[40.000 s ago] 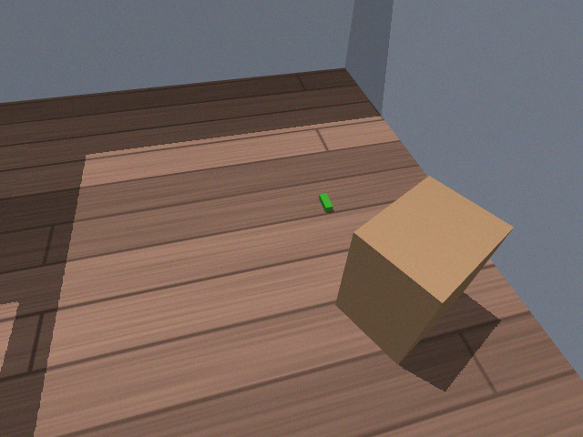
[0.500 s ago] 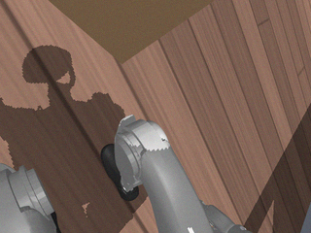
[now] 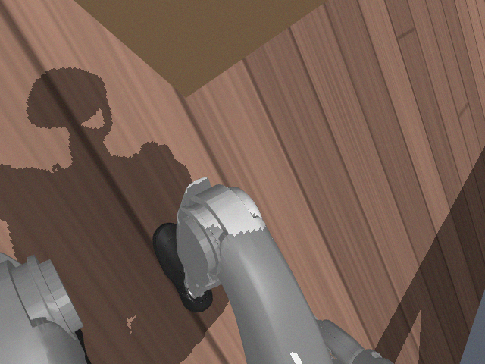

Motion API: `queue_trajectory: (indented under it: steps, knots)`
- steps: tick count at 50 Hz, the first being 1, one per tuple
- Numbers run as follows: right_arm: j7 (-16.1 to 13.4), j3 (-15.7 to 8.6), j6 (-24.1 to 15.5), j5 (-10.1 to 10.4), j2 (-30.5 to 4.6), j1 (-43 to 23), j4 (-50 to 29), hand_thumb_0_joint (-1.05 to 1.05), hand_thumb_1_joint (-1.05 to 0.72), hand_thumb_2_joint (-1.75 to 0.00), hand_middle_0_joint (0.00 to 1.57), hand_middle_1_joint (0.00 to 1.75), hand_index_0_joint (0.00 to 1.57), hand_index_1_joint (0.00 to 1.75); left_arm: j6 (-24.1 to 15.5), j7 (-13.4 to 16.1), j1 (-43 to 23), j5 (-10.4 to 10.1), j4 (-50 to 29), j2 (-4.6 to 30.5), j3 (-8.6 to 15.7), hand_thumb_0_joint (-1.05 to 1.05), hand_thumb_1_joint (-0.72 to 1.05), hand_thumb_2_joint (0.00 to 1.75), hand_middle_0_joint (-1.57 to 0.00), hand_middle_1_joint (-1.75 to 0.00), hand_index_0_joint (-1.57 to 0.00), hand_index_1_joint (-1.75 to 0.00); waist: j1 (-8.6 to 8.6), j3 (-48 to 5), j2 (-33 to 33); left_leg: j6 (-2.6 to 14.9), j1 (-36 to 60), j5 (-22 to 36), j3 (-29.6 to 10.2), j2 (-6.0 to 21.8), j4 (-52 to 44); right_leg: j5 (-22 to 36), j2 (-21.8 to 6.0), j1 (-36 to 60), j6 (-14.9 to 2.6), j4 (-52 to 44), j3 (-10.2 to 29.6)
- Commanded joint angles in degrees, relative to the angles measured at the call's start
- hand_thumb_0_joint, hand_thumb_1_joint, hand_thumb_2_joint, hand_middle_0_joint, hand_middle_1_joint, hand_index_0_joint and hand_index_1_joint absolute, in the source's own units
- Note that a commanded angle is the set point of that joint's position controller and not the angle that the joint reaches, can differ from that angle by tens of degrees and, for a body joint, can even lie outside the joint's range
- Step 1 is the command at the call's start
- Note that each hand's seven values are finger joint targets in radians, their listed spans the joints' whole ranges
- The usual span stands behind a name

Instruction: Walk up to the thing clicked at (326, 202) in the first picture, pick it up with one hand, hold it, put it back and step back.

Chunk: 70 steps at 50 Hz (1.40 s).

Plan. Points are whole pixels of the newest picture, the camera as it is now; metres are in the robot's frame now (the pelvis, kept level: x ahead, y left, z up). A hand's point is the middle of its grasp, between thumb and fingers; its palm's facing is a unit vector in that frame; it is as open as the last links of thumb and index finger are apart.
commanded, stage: close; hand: left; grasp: from above
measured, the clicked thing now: out of the picture +0.47 +0.35 -0.30
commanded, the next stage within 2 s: settle in 1.52 s
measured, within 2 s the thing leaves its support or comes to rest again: leaves its support in 1.88 s
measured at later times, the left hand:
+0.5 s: hand out of the picture +0.46 +0.34 -0.27, palm faces -0.40 -0.17 -0.90, open 11.0 cm
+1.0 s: hand out of the picture +0.46 +0.35 -0.27, palm faces -0.41 -0.17 -0.90, open 8.7 cm
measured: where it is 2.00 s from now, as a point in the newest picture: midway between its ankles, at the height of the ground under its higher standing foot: (136, 321)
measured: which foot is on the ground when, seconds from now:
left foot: down 0.00-1.00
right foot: down 0.00-1.00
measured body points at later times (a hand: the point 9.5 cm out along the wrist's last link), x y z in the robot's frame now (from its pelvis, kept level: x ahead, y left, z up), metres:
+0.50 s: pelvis +0.00 +0.00 +0.00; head +0.30 +0.14 +0.30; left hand +0.48 +0.35 -0.22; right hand +0.04 -0.24 -0.03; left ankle +0.06 +0.12 -0.28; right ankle +0.13 -0.12 -0.28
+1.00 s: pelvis +0.00 +0.00 +0.00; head +0.30 +0.14 +0.30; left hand +0.47 +0.35 -0.22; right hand +0.04 -0.24 -0.04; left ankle +0.06 +0.12 -0.28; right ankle +0.13 -0.12 -0.28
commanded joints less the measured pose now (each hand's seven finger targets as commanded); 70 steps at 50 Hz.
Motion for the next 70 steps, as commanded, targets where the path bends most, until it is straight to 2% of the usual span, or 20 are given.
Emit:
queue_trajectory:
  steps: [1,4,5,8,11,14,20,22,25,28,33,39,42,46,49,52,59,60,67,70]
  knots:
    - [-0.6,-5.5,-0.1,0.0,-20.0,12.5,2.5,0.00,-0.89,-0.90,0.20,0.30,0.20,0.30,0.1,2.3,-12.5,-0.4,-4.4,12.3,0.5,0.00,-0.18,0.70,-0.31,-0.82,-0.33,-0.80,-4.48,-33.8,34.6,-0.51,26.6,13.4,3.3,4.1,-16.9,12.9,0.8,21.1,-4.66,-9.8,-5.4]
    - [-0.9,-6.4,-0.1,0.0,-20.8,11.9,2.2,0.00,-0.89,-0.90,0.20,0.30,0.20,0.30,0.1,2.3,-12.8,-0.5,-5.3,11.5,-0.7,0.00,-0.15,0.67,-0.34,-0.80,-0.36,-0.78,-4.54,-35.2,35.7,-0.75,28.7,14.2,3.1,4.2,-17.4,13.5,1.1,21.6,-4.77,-9.7,-5.3]
    - [-0.7,-5.7,-0.1,0.0,-20.0,12.1,2.2,0.00,-0.89,-0.90,0.20,0.30,0.20,0.30,0.2,2.5,-12.8,-0.7,-4.8,11.7,0.1,0.00,-0.14,0.66,-0.33,-0.81,-0.36,-0.78,-4.51,-35.4,35.4,-0.79,28.7,15.1,2.8,4.3,-17.4,14.2,0.8,22.1,-4.69,-9.6,-5.5]
    - [-0.5,-4.9,-0.3,-0.1,-19.9,11.8,2.2,0.00,-0.89,-0.90,0.20,0.30,0.20,0.30,-0.1,2.4,-12.0,-1.5,-4.0,10.8,-0.6,0.00,-0.10,0.63,-0.37,-0.78,-0.39,-0.75,-5.15,-34.8,33.4,-0.51,27.7,14.6,2.7,4.3,-16.8,14.0,0.8,21.9,-4.37,-9.8,-5.5]
    - [-0.9,-4.9,-0.5,0.1,-20.0,11.3,1.9,0.00,-0.89,-0.90,0.20,0.30,0.20,0.30,0.0,2.6,-12.4,-1.3,-4.3,11.9,-0.8,0.00,-0.06,0.59,-0.40,-0.75,-0.43,-0.72,-4.66,-34.6,32.4,-0.13,26.6,12.9,3.6,3.9,-16.3,13.3,0.9,23.0,-4.35,-10.3,-5.1]
    - [-1.0,-4.9,-0.5,0.1,-20.0,11.4,2.1,0.00,-0.89,-0.90,0.20,0.30,0.20,0.30,0.2,2.9,-12.6,-1.3,-5.3,13.6,0.2,0.00,-0.04,0.58,-0.42,-0.73,-0.44,-0.70,-4.00,-35.7,34.3,-0.36,27.6,14.1,3.6,4.1,-16.6,13.9,0.9,23.2,-4.50,-10.3,-4.9]
    - [-1.1,-5.4,-0.4,0.1,-20.3,11.1,2.1,0.00,-0.89,-0.90,0.20,0.30,0.20,0.30,0.8,2.9,-13.3,-1.1,-5.9,13.0,0.2,0.00,0.02,0.53,-0.46,-0.69,-0.49,-0.66,-4.44,-36.1,35.8,-0.89,29.2,14.2,3.1,4.4,-17.4,13.8,0.9,22.5,-4.73,-9.9,-5.2]
    - [-0.9,-5.6,-0.5,0.1,-20.4,11.6,2.7,0.00,-0.89,-0.90,0.20,0.30,0.20,0.30,1.2,2.5,-13.6,-0.9,-6.7,13.4,0.9,0.00,0.05,0.51,-0.48,-0.67,-0.51,-0.64,-4.10,-36.2,37.3,-1.22,30.3,15.9,2.8,4.5,-17.1,14.3,0.5,20.6,-4.82,-9.3,-5.3]
    - [-0.6,-5.3,-0.3,0.0,-19.9,12.1,2.7,0.00,-0.89,-0.90,0.20,0.30,0.20,0.30,1.5,1.9,-12.0,-1.1,-6.2,12.2,0.2,0.00,0.09,0.47,-0.51,-0.64,-0.55,-0.61,-4.76,-35.8,37.2,-1.23,30.6,18.3,2.6,4.7,-16.8,16.0,0.6,21.3,-4.60,-9.6,-5.3]
    - [-0.6,-5.1,-0.1,0.1,-19.8,11.8,2.6,0.00,-0.89,-0.90,0.20,0.30,0.20,0.30,1.6,1.1,-11.9,-1.9,-5.2,12.0,0.0,0.00,0.13,0.44,-0.55,-0.61,-0.58,-0.58,-4.79,-35.0,35.4,-0.72,28.2,16.4,3.3,4.3,-16.7,14.9,0.8,22.6,-4.72,-10.3,-5.1]
    - [-0.6,-4.8,0.4,0.1,-20.2,12.4,2.6,0.00,-0.89,-0.90,0.20,0.30,0.20,0.30,1.0,0.1,-11.3,-2.3,-6.1,12.0,0.0,0.00,0.18,0.40,-0.57,-0.59,-0.61,-0.55,-4.74,-35.0,35.5,-1.16,29.6,18.7,2.4,4.6,-16.8,15.6,0.5,22.0,-4.79,-10.0,-5.5]
    - [-1.1,-4.1,0.8,-0.2,-20.1,11.4,1.1,0.00,-0.89,-0.90,0.20,0.30,0.20,0.30,-0.7,-0.1,-10.3,-1.6,-5.1,12.7,-0.5,0.00,0.27,0.33,-0.64,-0.54,-0.69,-0.50,-4.44,-33.5,33.8,-0.83,27.9,14.8,2.9,4.3,-16.7,13.1,0.7,22.1,-4.83,-10.0,-5.4]
    - [-1.4,-4.0,0.9,-0.1,-19.8,11.0,1.5,0.00,-0.89,-0.90,0.20,0.30,0.20,0.30,-1.0,0.2,-11.1,-1.7,-6.1,13.7,-0.4,0.00,0.32,0.30,-0.68,-0.51,-0.72,-0.46,-4.11,-35.3,34.8,-0.73,28.8,14.0,3.0,4.4,-17.1,12.9,0.9,23.1,-4.56,-10.5,-5.3]
    - [-1.5,-4.0,0.9,-0.4,-20.1,11.1,1.9,0.00,-0.89,-0.90,0.20,0.30,0.20,0.30,-1.1,0.6,-11.4,-1.8,-5.2,11.7,-1.3,0.00,0.35,0.28,-0.71,-0.48,-0.75,-0.44,-5.11,-32.9,33.9,-0.98,28.0,13.5,2.2,4.6,-16.9,12.4,0.5,20.5,-4.62,-10.3,-5.9]
    - [-1.6,-3.8,1.1,-0.3,-19.9,11.0,2.1,0.00,-0.89,-0.90,0.20,0.30,0.20,0.30,-1.0,1.4,-11.8,-1.4,-5.8,13.4,-0.8,0.00,0.39,0.27,-0.75,-0.44,-0.79,-0.40,-4.65,-35.1,34.6,-0.89,28.1,14.2,2.2,4.8,-17.1,13.6,0.7,22.7,-4.46,-10.3,-5.7]
    - [-1.5,-3.7,0.8,-0.4,-19.7,11.5,2.2,0.00,-0.89,-0.90,0.20,0.30,0.20,0.30,-0.7,1.4,-11.6,-1.5,-5.4,12.3,-1.1,0.00,0.40,0.24,-0.75,-0.43,-0.79,-0.39,-4.99,-33.2,34.4,-0.89,27.9,14.5,2.4,4.6,-16.8,13.8,0.5,21.5,-4.46,-9.8,-5.7]
    - [-1.4,-3.9,0.9,-0.3,-19.7,11.6,2.7,0.00,-0.89,-0.90,0.20,0.30,0.20,0.30,-0.1,1.6,-11.8,-1.8,-6.7,13.0,-0.3,0.00,0.50,0.18,-0.83,-0.37,-0.87,-0.32,-4.55,-35.2,35.3,-0.98,28.8,16.8,2.3,4.8,-16.9,15.2,0.6,22.6,-4.47,-10.2,-5.6]
    - [-1.5,-3.9,0.8,-0.3,-20.0,11.3,2.6,0.00,-0.89,-0.90,0.20,0.30,0.20,0.30,-0.1,1.4,-11.8,-1.8,-5.8,13.3,-0.1,0.00,0.50,0.17,-0.83,-0.37,-0.88,-0.33,-4.60,-33.6,34.9,-1.04,27.7,16.3,2.4,4.6,-16.5,14.6,0.4,21.4,-4.72,-10.1,-5.6]
    - [-1.5,-3.7,1.0,-0.4,-19.9,11.3,2.0,0.00,-0.89,-0.90,0.20,0.30,0.20,0.30,-0.2,0.8,-10.0,-1.7,-4.9,13.1,-0.3,0.00,0.59,0.12,-0.90,-0.32,-0.95,-0.27,-4.45,-33.2,33.3,-0.78,27.1,15.1,2.7,4.5,-16.6,13.8,0.5,22.1,-4.59,-10.7,-5.4]
    - [-1.8,-3.7,1.1,-0.4,-20.0,11.2,1.8,0.00,-0.89,-0.90,0.20,0.30,0.20,0.30,-0.5,0.6,-10.1,-1.7,-5.4,14.6,0.2,0.00,0.65,0.10,-0.94,-0.30,-0.99,-0.25,-4.26,-33.3,33.8,-0.78,27.3,13.1,2.8,4.5,-17.5,12.3,0.6,22.7,-4.65,-10.9,-5.4]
